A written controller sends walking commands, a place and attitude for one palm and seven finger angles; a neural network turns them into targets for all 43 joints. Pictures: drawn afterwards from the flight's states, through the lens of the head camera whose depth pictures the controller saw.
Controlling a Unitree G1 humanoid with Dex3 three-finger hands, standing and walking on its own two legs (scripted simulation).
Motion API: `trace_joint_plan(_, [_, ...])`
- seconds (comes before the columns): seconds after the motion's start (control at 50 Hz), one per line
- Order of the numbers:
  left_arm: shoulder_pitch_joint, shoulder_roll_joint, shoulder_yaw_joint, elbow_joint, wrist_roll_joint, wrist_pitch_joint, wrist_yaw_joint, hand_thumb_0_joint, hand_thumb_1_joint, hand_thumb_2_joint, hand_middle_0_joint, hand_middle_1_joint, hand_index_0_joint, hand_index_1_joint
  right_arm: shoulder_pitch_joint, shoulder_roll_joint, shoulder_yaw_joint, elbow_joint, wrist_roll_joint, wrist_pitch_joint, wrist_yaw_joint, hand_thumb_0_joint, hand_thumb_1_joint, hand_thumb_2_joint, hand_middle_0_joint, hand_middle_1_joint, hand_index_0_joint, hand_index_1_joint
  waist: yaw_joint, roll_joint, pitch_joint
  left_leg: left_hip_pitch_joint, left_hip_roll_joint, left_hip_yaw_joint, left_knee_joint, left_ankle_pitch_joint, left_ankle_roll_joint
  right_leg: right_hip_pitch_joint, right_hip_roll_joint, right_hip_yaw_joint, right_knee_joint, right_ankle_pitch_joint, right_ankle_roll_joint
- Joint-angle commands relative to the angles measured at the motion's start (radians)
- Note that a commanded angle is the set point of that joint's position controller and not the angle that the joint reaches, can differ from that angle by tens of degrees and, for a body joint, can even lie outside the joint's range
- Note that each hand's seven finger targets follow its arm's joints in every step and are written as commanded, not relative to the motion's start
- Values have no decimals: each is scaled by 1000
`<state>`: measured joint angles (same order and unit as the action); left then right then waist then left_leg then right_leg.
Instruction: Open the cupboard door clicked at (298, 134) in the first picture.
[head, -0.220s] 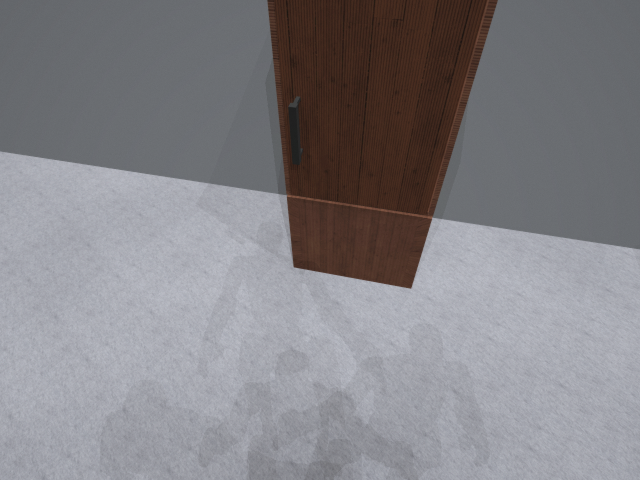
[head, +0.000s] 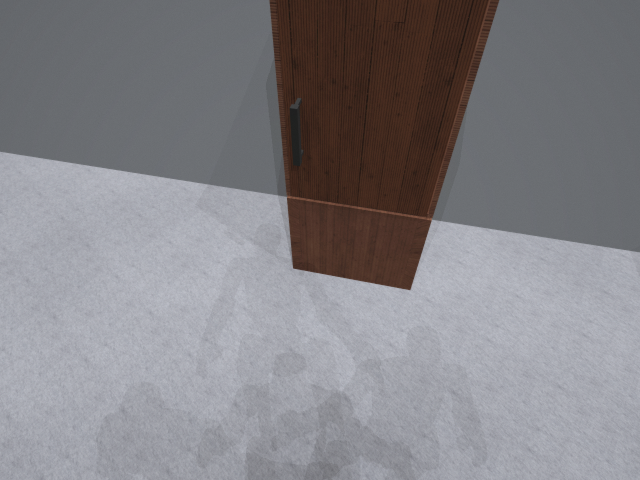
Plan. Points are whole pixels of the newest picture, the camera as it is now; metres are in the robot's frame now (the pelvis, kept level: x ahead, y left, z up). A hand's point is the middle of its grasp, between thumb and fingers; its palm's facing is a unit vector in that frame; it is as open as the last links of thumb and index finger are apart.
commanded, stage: stand and wait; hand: left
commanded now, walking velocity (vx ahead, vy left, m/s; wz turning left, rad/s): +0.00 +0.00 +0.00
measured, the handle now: (298, 132) +0.95 +0.11 -0.10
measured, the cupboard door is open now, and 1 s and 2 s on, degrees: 0 0 0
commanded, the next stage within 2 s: look at it before walking up in 0.06 s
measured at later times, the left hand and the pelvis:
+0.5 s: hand out of the picture +0.06 +0.25 -0.16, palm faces -0.02 -0.95 -0.32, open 7.4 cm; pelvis +0.00 +0.01 +0.00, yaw +0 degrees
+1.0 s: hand out of the picture +0.06 +0.23 -0.17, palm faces -0.05 -0.95 -0.31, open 7.4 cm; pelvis +0.00 +0.01 +0.00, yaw -3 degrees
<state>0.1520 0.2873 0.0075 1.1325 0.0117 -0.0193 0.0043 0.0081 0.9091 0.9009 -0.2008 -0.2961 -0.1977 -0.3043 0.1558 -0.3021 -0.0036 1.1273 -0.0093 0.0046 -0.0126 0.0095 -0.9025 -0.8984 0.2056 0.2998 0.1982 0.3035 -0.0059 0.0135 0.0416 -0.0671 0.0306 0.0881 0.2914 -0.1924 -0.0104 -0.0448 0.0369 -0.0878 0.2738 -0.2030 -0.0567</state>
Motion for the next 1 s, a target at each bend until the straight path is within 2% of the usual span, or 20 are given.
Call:
trace_joint_plan(0.0, [-15,191,40,-50,-2,-18,17,0,900,900,-200,-300,-200,-300,-13,-173,-29,-50,-4,-18,-15,0,-900,-900,200,300,200,300,-1,-21,-31,1,112,-113,-30,149,26,-23,-178,152,-46,266,18])
trace_joint_plan(0.3, [-22,199,37,-49,-2,-19,14,0,900,900,-200,-300,-200,-300,-25,-188,-27,-51,-3,-25,-13,0,-900,-900,200,300,200,300,0,-6,-44,11,118,-123,-45,180,28,-15,-178,148,-42,251,8])
trace_joint_plan(0.36, [-18,202,38,-49,-1,-19,14,0,900,900,-200,-300,-200,-300,-28,-190,-28,-56,-2,-25,-14,0,-900,-900,200,300,200,300,1,-20,-43,18,118,-126,-43,191,30,-21,-178,144,-42,256,8])
trace_joint_plan(0.44, [-27,204,35,-47,-1,-19,13,0,900,900,-200,-300,-200,-300,-34,-197,-28,-53,-4,-25,-13,0,-900,-900,200,300,200,300,-1,-8,-36,16,119,-125,-49,182,28,-26,-180,150,-45,245,6])
trace_joint_plan(0.56, [-25,212,37,-49,-1,-21,13,0,900,900,-200,-300,-200,-300,-36,-202,-28,-57,-1,-28,-12,0,-900,-900,200,300,200,300,1,-13,-62,30,120,-128,-47,204,30,-16,-180,147,-42,258,6])
trace_joint_plan(0.6, [-33,212,36,-50,-1,-20,14,0,900,900,-200,-300,-200,-300,-37,-203,-28,-55,-3,-27,-13,0,-900,-900,200,300,200,300,-1,-24,-46,21,120,-130,-50,210,29,-15,-179,146,-40,270,7])
trace_joint_plan(0.7, [-34,214,35,-52,-1,-18,12,0,900,900,-200,-300,-200,-300,-42,-207,-27,-57,-3,-26,-11,0,-900,-900,200,300,200,300,0,-17,-44,17,118,-131,-57,177,28,-20,-181,147,-49,224,8])
trace_joint_plan(0.76, [-40,221,40,-57,0,-16,11,0,900,900,-200,-300,-200,-300,-39,-213,-30,-60,-3,-27,-14,0,-900,-900,200,300,200,300,-1,-11,-55,34,126,-118,-42,204,27,-29,-177,156,-36,266,3])
trace_joint_plan(0.86, [-2,146,31,-55,0,5,16,0,900,900,-200,-300,-200,-300,12,-132,-18,-56,-4,-11,-21,0,-900,-900,200,300,200,300,-7,-23,-71,38,133,-76,5,218,13,-56,-170,168,15,331,13])
trace_joint_plan(0.9, [21,114,26,-54,-1,16,18,0,900,900,-200,-300,-200,-300,33,-93,-15,-52,-6,-3,-23,0,-900,-900,200,300,200,300,-7,-19,-58,26,134,-58,23,216,7,-72,-169,177,37,347,15])
trace_joint_plan(0.98, [49,106,36,-69,3,25,20,0,900,900,-200,-300,-200,-300,57,-78,-25,-63,-5,3,-27,0,-900,-900,200,300,200,300,-5,-16,-54,7,135,-32,68,191,8,-98,-161,198,79,365,6])
